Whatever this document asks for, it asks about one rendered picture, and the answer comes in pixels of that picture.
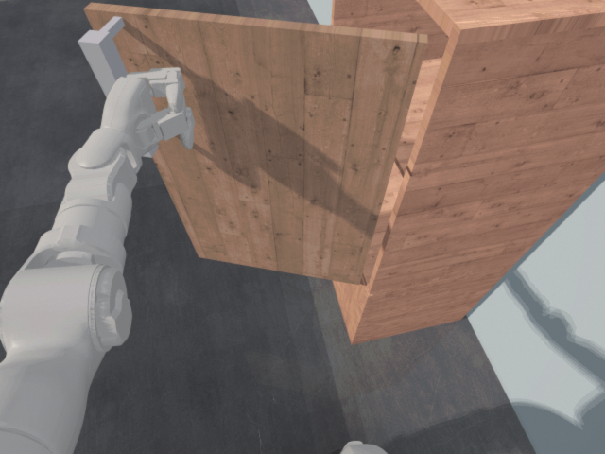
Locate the left robot upper arm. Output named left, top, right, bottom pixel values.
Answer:
left=0, top=264, right=132, bottom=454

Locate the handle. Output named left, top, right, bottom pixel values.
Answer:
left=78, top=16, right=159, bottom=158

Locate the cupboard door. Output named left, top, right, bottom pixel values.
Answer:
left=84, top=2, right=427, bottom=285

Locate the robot left hand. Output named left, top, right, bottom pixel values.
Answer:
left=100, top=67, right=195, bottom=157

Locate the robot left forearm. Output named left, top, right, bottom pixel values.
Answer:
left=0, top=128, right=142, bottom=352

